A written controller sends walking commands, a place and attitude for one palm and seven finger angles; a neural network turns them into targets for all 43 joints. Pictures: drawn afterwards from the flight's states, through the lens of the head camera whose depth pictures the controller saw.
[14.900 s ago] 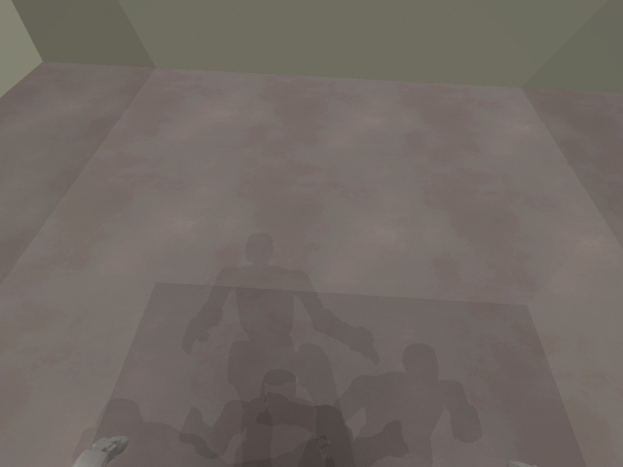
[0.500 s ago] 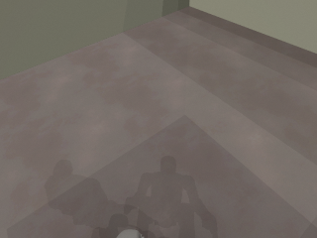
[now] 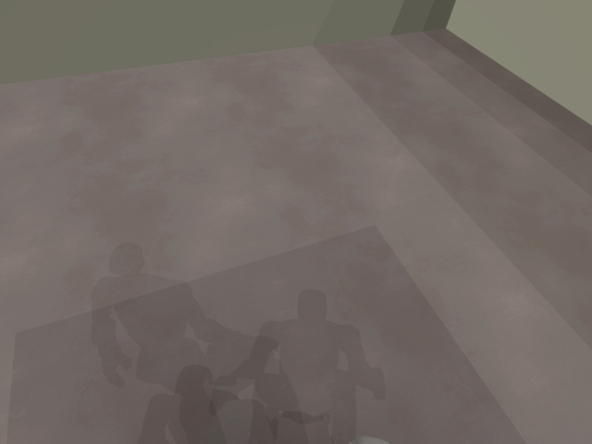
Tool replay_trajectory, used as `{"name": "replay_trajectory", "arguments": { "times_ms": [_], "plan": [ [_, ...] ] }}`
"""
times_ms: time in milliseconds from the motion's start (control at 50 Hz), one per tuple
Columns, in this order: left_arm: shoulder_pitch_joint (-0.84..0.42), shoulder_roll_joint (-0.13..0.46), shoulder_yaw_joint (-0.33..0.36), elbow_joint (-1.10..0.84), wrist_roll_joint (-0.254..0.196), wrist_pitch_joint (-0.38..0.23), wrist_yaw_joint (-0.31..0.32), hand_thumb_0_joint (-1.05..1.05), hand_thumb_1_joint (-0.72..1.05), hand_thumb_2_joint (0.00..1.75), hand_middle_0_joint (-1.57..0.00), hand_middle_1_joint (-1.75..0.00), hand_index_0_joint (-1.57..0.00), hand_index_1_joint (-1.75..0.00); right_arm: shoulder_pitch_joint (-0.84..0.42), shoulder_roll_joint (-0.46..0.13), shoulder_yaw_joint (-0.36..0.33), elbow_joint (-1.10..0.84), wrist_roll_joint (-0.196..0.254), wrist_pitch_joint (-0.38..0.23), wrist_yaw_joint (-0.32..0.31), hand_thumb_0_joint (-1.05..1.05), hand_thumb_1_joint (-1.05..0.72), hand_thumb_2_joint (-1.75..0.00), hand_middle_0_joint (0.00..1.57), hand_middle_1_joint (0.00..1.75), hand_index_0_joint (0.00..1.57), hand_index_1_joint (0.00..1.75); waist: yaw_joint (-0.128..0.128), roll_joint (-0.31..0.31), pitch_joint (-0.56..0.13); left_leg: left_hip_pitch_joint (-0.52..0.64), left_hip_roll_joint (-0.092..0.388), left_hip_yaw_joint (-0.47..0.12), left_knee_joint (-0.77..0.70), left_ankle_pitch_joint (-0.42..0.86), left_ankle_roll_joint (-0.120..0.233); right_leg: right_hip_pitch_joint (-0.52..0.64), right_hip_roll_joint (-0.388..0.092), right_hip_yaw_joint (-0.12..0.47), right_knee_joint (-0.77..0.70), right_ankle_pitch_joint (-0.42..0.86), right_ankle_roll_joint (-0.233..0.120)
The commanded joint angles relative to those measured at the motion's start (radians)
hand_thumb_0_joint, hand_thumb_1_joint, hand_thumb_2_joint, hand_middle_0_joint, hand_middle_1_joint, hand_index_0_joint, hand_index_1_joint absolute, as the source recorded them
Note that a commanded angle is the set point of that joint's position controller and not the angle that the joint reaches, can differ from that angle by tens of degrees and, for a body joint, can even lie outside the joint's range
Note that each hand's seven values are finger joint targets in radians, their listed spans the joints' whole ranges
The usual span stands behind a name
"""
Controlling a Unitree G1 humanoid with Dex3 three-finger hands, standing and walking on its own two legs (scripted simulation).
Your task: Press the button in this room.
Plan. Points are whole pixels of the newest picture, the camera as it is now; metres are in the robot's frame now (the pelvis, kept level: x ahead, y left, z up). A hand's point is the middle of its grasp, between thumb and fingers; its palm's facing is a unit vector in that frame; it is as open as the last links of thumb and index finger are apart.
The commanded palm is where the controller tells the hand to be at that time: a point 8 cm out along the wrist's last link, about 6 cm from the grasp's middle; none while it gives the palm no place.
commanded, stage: turn or walk to find it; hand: left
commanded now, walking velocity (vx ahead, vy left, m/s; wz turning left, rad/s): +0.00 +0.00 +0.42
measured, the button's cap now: out of the picture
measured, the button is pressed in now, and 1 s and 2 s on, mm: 0 0 0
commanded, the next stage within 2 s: stand and wait in 1.28 s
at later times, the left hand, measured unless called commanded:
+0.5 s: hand out of the picture +0.01 +0.14 -0.14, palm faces +0.23 -0.93 -0.28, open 7.3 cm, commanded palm none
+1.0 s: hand out of the picture -0.12 +0.20 -0.17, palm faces +0.45 -0.86 -0.25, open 7.3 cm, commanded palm none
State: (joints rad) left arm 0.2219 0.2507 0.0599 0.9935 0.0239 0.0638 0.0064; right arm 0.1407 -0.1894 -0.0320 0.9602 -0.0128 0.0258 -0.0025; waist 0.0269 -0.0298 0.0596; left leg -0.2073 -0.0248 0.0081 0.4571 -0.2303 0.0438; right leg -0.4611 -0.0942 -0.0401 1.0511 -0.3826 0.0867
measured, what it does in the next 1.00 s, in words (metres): steps on the spot, turning left: right foot, then left foot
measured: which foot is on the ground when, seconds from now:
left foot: down 0.00-0.24, up 0.26-0.72, down 0.74-1.00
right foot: up 0.00-0.22, down 0.24-0.74, up 0.76-1.00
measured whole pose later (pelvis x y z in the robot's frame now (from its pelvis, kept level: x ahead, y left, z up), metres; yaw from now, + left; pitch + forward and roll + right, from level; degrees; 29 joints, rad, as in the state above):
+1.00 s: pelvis -0.07 -0.02 +0.00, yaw +25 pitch -1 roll -1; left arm 0.20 0.25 0.06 0.98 0.02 0.06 0.01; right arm 0.14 -0.19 -0.03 0.96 -0.01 0.02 0.00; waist 0.02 -0.02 0.07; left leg -0.22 -0.02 0.00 0.47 -0.22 0.04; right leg -0.45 -0.09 -0.04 1.04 -0.40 0.08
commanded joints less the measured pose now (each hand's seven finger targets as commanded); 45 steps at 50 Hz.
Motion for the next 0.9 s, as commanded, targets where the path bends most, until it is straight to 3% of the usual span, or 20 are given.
{"name": "replay_trajectory", "arguments": {
  "times_ms": [0,100,180,200,220,240,280,300,340,460,600,640,680,700,720,740,760,780,800,880],
  "plan": [
    [-0.049,0.064,0.013,-0.092,-0.007,-0.027,0.009,0.00,0.90,0.90,-0.20,-0.30,-0.20,-0.30,0.077,-0.205,-0.062,-0.045,-0.006,-0.017,-0.014,0.00,-0.90,-0.90,0.20,0.30,0.20,0.30,-0.051,0.168,-0.056,0.098,0.259,-0.258,-0.148,0.309,0.121,-0.070,0.000,0.020,-0.043,-0.028,0.007],
    [-0.086,0.039,0.004,-0.122,-0.015,-0.037,0.013,0.00,0.90,0.90,-0.20,-0.30,-0.20,-0.30,0.094,-0.207,-0.070,-0.046,-0.014,-0.009,-0.013,0.00,-0.90,-0.90,0.20,0.30,0.20,0.30,-0.062,0.188,-0.084,0.057,0.252,-0.345,-0.097,0.381,0.134,0.055,0.040,0.015,-0.276,-0.081,-0.010],
    [0.029,0.061,0.012,-0.094,-0.017,-0.055,0.017,0.00,0.90,0.90,-0.20,-0.30,-0.20,-0.30,0.056,-0.192,-0.076,-0.058,-0.004,-0.005,-0.007,0.00,-0.90,-0.90,0.20,0.30,0.20,0.30,0.001,0.137,-0.130,-0.090,0.167,-0.321,0.000,0.276,0.060,0.332,0.054,-0.010,-0.632,0.173,-0.024],
    [0.058,0.108,0.021,-0.093,-0.010,-0.066,0.023,0.00,0.90,0.90,-0.20,-0.30,-0.20,-0.30,0.073,-0.147,-0.071,-0.064,0.003,-0.006,-0.002,0.00,-0.90,-0.90,0.20,0.30,0.20,0.30,0.010,0.013,-0.157,-0.221,0.104,-0.263,0.089,0.116,0.007,0.483,-0.062,0.093,-0.727,0.197,-0.053],
    [0.077,0.194,0.039,-0.093,0.004,-0.072,0.030,0.00,0.90,0.90,-0.20,-0.30,-0.20,-0.30,0.069,-0.086,-0.057,-0.087,0.005,-0.008,0.003,0.00,-0.90,-0.90,0.20,0.30,0.20,0.30,0.025,-0.250,-0.142,-0.397,-0.037,-0.085,0.302,-0.226,-0.066,0.546,-0.309,0.338,-0.760,0.270,-0.149],
    [0.067,0.203,0.035,-0.110,-0.003,-0.067,0.031,0.00,0.90,0.90,-0.20,-0.30,-0.20,-0.30,0.033,-0.131,-0.071,-0.096,-0.004,0.003,-0.001,0.00,-0.90,-0.90,0.20,0.30,0.20,0.30,0.034,-0.210,-0.099,-0.372,-0.022,-0.090,0.498,-0.357,-0.069,0.377,-0.401,0.368,-0.776,0.329,-0.236],
    [-0.058,0.138,0.034,-0.139,-0.010,-0.065,0.037,0.00,0.90,0.90,-0.20,-0.30,-0.20,-0.30,0.083,-0.142,-0.082,-0.053,-0.011,0.028,0.005,0.00,-0.90,-0.90,0.20,0.30,0.20,0.30,-0.025,-0.165,-0.032,-0.353,0.019,-0.123,0.685,-0.257,-0.067,0.237,-0.317,0.276,-0.819,0.134,-0.228],
    [-0.092,0.115,0.022,-0.148,-0.010,-0.066,0.032,0.00,0.90,0.90,-0.20,-0.30,-0.20,-0.30,0.100,-0.129,-0.081,-0.028,-0.014,0.032,0.012,0.00,-0.90,-0.90,0.20,0.30,0.20,0.30,-0.045,-0.095,-0.004,-0.349,0.029,-0.104,0.734,-0.199,-0.075,0.227,-0.257,0.194,-0.797,0.154,-0.202],
    [-0.087,0.083,0.012,-0.149,-0.011,-0.076,0.028,0.00,0.90,0.90,-0.20,-0.30,-0.20,-0.30,0.143,-0.110,-0.074,-0.008,-0.014,0.034,0.018,0.00,-0.90,-0.90,0.20,0.30,0.20,0.30,-0.055,-0.098,-0.012,-0.355,0.034,-0.072,0.768,-0.124,-0.094,0.257,-0.201,0.082,-0.767,0.261,-0.174],
    [0.019,0.095,0.019,-0.109,-0.004,-0.082,0.029,0.00,0.90,0.90,-0.20,-0.30,-0.20,-0.30,0.088,-0.111,-0.067,-0.013,-0.011,0.035,0.016,0.00,-0.90,-0.90,0.20,0.30,0.20,0.30,-0.012,-0.133,-0.035,-0.359,0.066,-0.047,0.685,-0.137,-0.126,0.354,-0.233,0.053,-0.746,0.360,-0.200],
    [0.080,0.152,0.038,-0.072,0.009,-0.071,0.027,0.00,0.90,0.90,-0.20,-0.30,-0.20,-0.30,-0.001,-0.086,-0.041,-0.037,0.004,0.015,0.012,0.00,-0.90,-0.90,0.20,0.30,0.20,0.30,0.033,-0.173,-0.078,-0.224,0.066,0.039,0.341,-0.251,-0.112,0.414,-0.276,0.019,-0.657,0.571,-0.238],
    [0.063,0.166,0.042,-0.069,0.007,-0.067,0.025,0.00,0.90,0.90,-0.20,-0.30,-0.20,-0.30,0.030,-0.089,-0.038,-0.035,0.007,0.007,0.010,0.00,-0.90,-0.90,0.20,0.30,0.20,0.30,0.014,-0.179,-0.104,-0.156,0.056,0.065,0.233,-0.210,-0.102,0.403,-0.277,-0.004,-0.615,0.584,-0.225],
    [0.027,0.159,0.042,-0.066,-0.001,-0.061,0.023,0.00,0.90,0.90,-0.20,-0.30,-0.20,-0.30,0.085,-0.102,-0.040,-0.022,0.005,-0.002,0.010,0.00,-0.90,-0.90,0.20,0.30,0.20,0.30,-0.029,-0.137,-0.119,-0.014,0.055,0.073,0.033,-0.035,-0.090,0.330,-0.250,-0.060,-0.531,0.498,-0.166],
    [0.037,0.135,0.037,-0.072,-0.010,-0.054,0.021,0.00,0.90,0.90,-0.20,-0.30,-0.20,-0.30,0.113,-0.141,-0.048,-0.016,0.003,-0.012,0.012,0.00,-0.90,-0.90,0.20,0.30,0.20,0.30,-0.049,-0.022,-0.142,0.115,0.090,0.023,-0.084,0.097,-0.071,0.234,-0.207,-0.105,-0.415,0.405,-0.113],
    [0.046,0.076,0.025,-0.100,-0.017,-0.047,0.015,0.00,0.90,0.90,-0.20,-0.30,-0.20,-0.30,0.138,-0.238,-0.070,-0.020,-0.006,-0.021,0.007,0.00,-0.90,-0.90,0.20,0.30,0.20,0.30,-0.064,0.260,-0.144,0.239,0.316,-0.277,-0.131,0.344,0.020,-0.011,-0.076,-0.157,-0.225,0.024,-0.035],
    [-0.010,0.045,0.005,-0.126,-0.010,-0.038,0.016,0.00,0.90,0.90,-0.20,-0.30,-0.20,-0.30,0.172,-0.293,-0.082,-0.012,-0.004,-0.011,-0.001,0.00,-0.90,-0.90,0.20,0.30,0.20,0.30,-0.087,0.323,-0.123,0.205,0.434,-0.366,-0.135,0.575,0.122,-0.090,-0.025,-0.093,-0.081,-0.272,-0.015],
    [-0.036,0.071,0.011,-0.129,-0.008,-0.030,0.016,0.00,0.90,0.90,-0.20,-0.30,-0.20,-0.30,0.165,-0.284,-0.077,-0.011,-0.008,-0.005,-0.002,0.00,-0.90,-0.90,0.20,0.30,0.20,0.30,-0.085,0.216,-0.105,0.131,0.438,-0.300,-0.127,0.464,0.157,-0.053,-0.036,-0.040,-0.002,-0.242,-0.031],
    [-0.048,0.059,0.013,-0.110,-0.004,-0.022,0.017,0.00,0.90,0.90,-0.20,-0.30,-0.20,-0.30,0.116,-0.249,-0.068,-0.018,-0.010,-0.010,-0.010,0.00,-0.90,-0.90,0.20,0.30,0.20,0.30,-0.071,0.275,-0.078,0.071,0.372,-0.286,-0.157,0.370,0.133,-0.069,-0.043,-0.005,0.021,-0.185,-0.026],
    [-0.057,0.074,0.020,-0.098,-0.004,-0.020,0.012,0.00,0.90,0.90,-0.20,-0.30,-0.20,-0.30,0.065,-0.226,-0.063,-0.031,-0.010,-0.010,-0.016,0.00,-0.90,-0.90,0.20,0.30,0.20,0.30,-0.059,0.255,-0.032,0.056,0.334,-0.264,-0.159,0.322,0.118,-0.094,-0.040,0.004,0.054,-0.125,-0.022],
    [-0.020,0.075,0.017,-0.070,-0.006,-0.030,0.001,0.00,0.90,0.90,-0.20,-0.30,-0.20,-0.30,0.042,-0.203,-0.050,-0.046,-0.004,-0.021,-0.017,0.00,-0.90,-0.90,0.20,0.30,0.20,0.30,-0.033,0.156,-0.052,0.082,0.256,-0.189,-0.137,0.404,0.096,-0.073,-0.016,0.008,0.055,-0.016,-0.008]
  ]
}}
